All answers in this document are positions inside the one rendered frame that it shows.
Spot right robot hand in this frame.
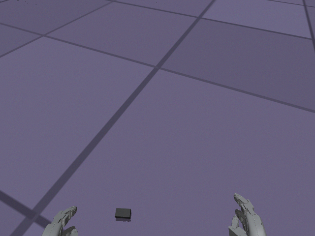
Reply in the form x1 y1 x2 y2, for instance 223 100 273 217
228 193 267 236

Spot left robot hand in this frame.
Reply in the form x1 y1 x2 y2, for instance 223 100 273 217
41 206 78 236

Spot small box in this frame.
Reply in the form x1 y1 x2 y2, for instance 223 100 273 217
115 208 131 219

